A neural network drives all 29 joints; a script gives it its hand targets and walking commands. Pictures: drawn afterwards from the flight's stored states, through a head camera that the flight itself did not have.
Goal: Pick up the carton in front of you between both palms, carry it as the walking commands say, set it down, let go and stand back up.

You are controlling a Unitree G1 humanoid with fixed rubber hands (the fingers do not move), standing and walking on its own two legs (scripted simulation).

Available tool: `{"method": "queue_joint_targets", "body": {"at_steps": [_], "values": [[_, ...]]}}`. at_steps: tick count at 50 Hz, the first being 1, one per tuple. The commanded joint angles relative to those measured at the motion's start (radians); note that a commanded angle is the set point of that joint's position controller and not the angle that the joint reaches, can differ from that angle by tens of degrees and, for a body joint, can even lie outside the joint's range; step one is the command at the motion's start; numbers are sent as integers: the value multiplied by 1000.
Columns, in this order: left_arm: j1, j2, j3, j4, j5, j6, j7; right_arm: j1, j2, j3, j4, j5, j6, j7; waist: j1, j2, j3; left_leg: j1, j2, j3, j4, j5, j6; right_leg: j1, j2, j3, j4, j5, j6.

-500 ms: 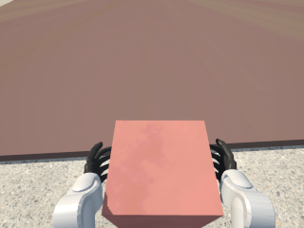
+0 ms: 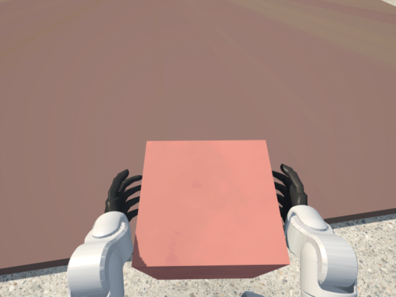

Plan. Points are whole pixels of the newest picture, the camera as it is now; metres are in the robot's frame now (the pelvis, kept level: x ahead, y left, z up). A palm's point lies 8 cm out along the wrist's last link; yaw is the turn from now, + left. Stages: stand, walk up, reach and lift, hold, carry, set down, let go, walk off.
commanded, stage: carry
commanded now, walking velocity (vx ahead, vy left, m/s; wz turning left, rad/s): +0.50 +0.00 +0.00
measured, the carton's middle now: (205, 217) +0.27 -0.01 +0.04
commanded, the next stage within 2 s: none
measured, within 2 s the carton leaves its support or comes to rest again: neither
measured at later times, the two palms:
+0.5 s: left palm (153, 76) +0.69 +0.12 +0.11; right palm (253, 73) +0.71 -0.18 +0.11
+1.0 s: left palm (163, 1) +1.10 +0.11 +0.20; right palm (243, 0) +1.09 -0.20 +0.21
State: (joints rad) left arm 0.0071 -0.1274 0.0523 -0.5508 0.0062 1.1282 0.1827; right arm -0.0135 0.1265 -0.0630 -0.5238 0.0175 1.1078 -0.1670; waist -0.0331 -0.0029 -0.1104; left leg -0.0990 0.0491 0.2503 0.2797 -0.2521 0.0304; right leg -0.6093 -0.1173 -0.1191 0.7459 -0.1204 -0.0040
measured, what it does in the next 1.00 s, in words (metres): climbs: right foot, then left foot 0.08 m higher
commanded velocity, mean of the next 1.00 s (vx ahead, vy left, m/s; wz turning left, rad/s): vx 0.50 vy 0.00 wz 0.00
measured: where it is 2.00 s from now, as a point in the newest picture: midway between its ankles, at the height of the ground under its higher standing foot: (196, 128)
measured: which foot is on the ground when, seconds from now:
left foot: down 0.00-0.18, up 0.20-0.58, down 0.60-1.00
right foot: up 0.00-0.14, down 0.16-0.66, up 0.68-0.98, down 1.00-1.00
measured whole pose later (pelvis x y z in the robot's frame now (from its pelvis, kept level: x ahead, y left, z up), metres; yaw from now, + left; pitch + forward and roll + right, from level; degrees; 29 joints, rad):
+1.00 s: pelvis +0.74 -0.03 +0.04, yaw +1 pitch +4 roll +1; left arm -0.56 -0.12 0.27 -0.29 0.03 1.07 0.23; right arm -0.60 0.08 -0.25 -0.24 0.08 1.07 -0.23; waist -0.08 -0.02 0.02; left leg -0.10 0.01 0.08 0.68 -0.48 0.03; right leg -0.58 0.01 -0.12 0.50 0.03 -0.07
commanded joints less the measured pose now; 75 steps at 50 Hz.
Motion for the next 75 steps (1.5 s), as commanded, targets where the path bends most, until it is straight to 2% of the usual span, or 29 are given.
{"method": "queue_joint_targets", "body": {"at_steps": [1, 6, 8, 9, 10, 13, 14, 25, 29, 31, 32, 33, 34, 35, 36, 38, 40, 43, 46, 49, 50, 51, 52, 53, 56, 64, 71, 74, 75], "values": [[-509, -478, -475, -32, -152, -22, 28, -456, 457, 480, -40, 161, -3, -13, -2, 152, -34, 52, 192, -108, -111, 132, 106, -7, 34, -61, -107, 63, -9], [-758, -400, -372, 124, -162, -19, 58, -739, 401, 388, 104, 137, 1, -70, 47, 154, -56, 63, 199, -84, 67, 245, 82, 153, 64, -84, -145, 2, -67], [-822, -390, -319, 221, -158, -26, 68, -865, 405, 355, 171, 130, 2, -85, 117, -10, -197, -68, 93, -9, 495, 324, 34, 515, 116, -84, -201, -124, -60], [-872, -363, -291, 249, -156, -30, 78, -913, 402, 335, 199, 131, 4, -93, 108, -235, -275, -268, -1, -16, 798, 98, -10, 646, -130, 350, -352, -301, -116], [-940, -375, -288, 262, -170, -35, 84, -950, 420, 314, 228, 131, 5, -96, 114, -415, -317, -544, -121, -141, 1017, -264, -22, 823, -263, 711, -477, -270, -229], [-1135, -491, -307, 264, -216, -68, 70, -1135, 527, 288, 296, 153, -17, -106, 100, -108, -338, -646, 12, -273, 1132, -163, 48, 758, -198, 448, -351, 38, -209], [-1199, -525, -311, 265, -222, -81, 63, -1163, 557, 274, 326, 147, -25, -103, 92, -81, -347, -638, 35, -281, 1078, -117, 50, 725, -185, 388, -352, 97, -197], [-1208, -646, -335, 321, -190, -105, 21, -1155, 655, 289, 390, 87, -68, -68, 145, -125, -320, -1003, 26, -156, 942, -91, 35, 1002, -157, 241, -267, 460, -242], [-1156, -656, -383, 259, -200, -86, 16, -1078, 642, 294, 346, 71, -50, -57, 150, -90, -210, -993, 5, -111, 766, -112, 46, 995, -107, 185, -293, 554, -197], [-1138, -656, -403, 236, -208, -82, 14, -1033, 621, 296, 335, 65, -46, -55, 49, -151, -240, -463, -128, 33, 494, -102, 70, 692, -71, 42, -229, 906, -133], [-1164, -674, -405, 203, -211, -77, 10, -1038, 625, 306, 327, 61, -57, -62, -80, -104, -440, -11, -69, -185, 590, -17, 183, 445, -23, 13, 114, 1119, -47], [-1164, -670, -423, 163, -230, -78, 5, -1004, 640, 329, 302, 73, -67, -59, -171, 136, -618, 263, 92, -569, 386, 75, 293, 218, 58, 27, 531, 688, 14], [-1185, -691, -440, 136, -241, -85, -1, -1006, 659, 357, 274, 101, -77, -51, -151, 423, -616, 450, 235, -891, 245, 535, 383, -78, 236, 99, 833, -276, 36], [-1168, -690, -431, 139, -235, -99, 4, -1003, 679, 402, 213, 137, -76, -39, -144, 268, -587, 488, 234, -849, 329, 680, 346, -213, 212, 267, 956, -329, -17], [-1125, -675, -392, 144, -204, -105, 11, -1053, 709, 456, 162, 180, -82, -31, -159, 139, -528, 484, 229, -787, 370, 674, 300, -305, 185, 264, 944, -365, -48], [-1047, -628, -314, 170, -130, -113, 32, -1119, 729, 528, 82, 251, -97, -17, -121, 48, -433, 395, 215, -689, 349, 520, 213, -369, 128, 237, 840, -395, -74], [-1003, -580, -286, 190, -80, -124, 40, -1136, 721, 568, 58, 298, -106, -5, -114, 49, -385, 400, 211, -649, 303, 437, 189, -438, 102, 196, 777, -419, -80], [-1000, -535, -269, 206, -49, -128, 45, -1184, 692, 597, 47, 356, -97, 14, -66, 19, -295, 149, 158, -447, 155, 515, 161, -139, 88, 97, 191, -263, -59], [-1004, -478, -268, 221, -45, -96, 53, -1144, 655, 554, 141, 363, -65, 16, -42, 183, -309, 84, 85, -241, 174, 745, 101, 176, 171, -41, -143, 127, -69], [-965, -437, -259, 255, -59, -47, 56, -1062, 584, 462, 231, 282, -26, -13, 122, 137, -396, -11, 47, -135, 530, 752, 26, 625, 179, -80, -300, 274, -64], [-961, -433, -254, 275, -64, -29, 54, -1062, 556, 405, 265, 228, -11, -33, 159, 29, -371, -204, -1, -176, 719, 320, 31, 775, 97, 33, -257, 239, -43], [-971, -414, -244, 308, -79, -8, 55, -1045, 522, 342, 311, 171, 13, -53, 121, -143, -334, -374, -89, -178, 937, -243, 23, 814, -77, 284, -129, 609, -46], [-1011, -372, -244, 335, -107, 10, 62, -977, 485, 273, 378, 128, 38, -70, 83, -297, -463, -545, -132, -293, 1152, -286, 16, 950, -240, 644, -249, 386, -218], [-1058, -439, -283, 322, -154, 21, 59, -1011, 454, 234, 357, 95, 50, -87, 85, -232, -435, -599, -82, -309, 1185, -232, 20, 886, -223, 691, -333, 140, -230], [-1270, -589, -347, 257, -241, 34, 28, -1135, 535, 201, 363, 75, 65, -85, 70, 3, -320, -571, -27, -300, 1051, -136, 17, 642, -162, 521, -367, 189, -207], [-1260, -752, -362, 404, -212, -2, -10, -1114, 686, 242, 482, 11, 31, -51, 77, -54, -306, -734, 25, -220, 727, 43, -5, 769, -127, 300, -414, 376, -202], [-1113, -813, -331, 494, -99, -67, -29, -1108, 837, 353, 507, 52, -29, -5, 93, -127, -218, -554, -64, -52, 261, 274, 7, 824, -18, 86, -403, 705, -122], [-1014, -818, -339, 464, -65, -97, -25, -1049, 863, 394, 477, 74, -60, 3, 31, -181, -304, -231, -122, -1, 138, 309, 37, 797, -17, 17, -209, 913, -79], [-988, -815, -351, 442, -60, -104, -24, -1016, 869, 408, 463, 81, -69, 6, -3, -144, -373, -11, -94, -9, 106, 328, 40, 701, -9, -23, -50, 811, -49]]}}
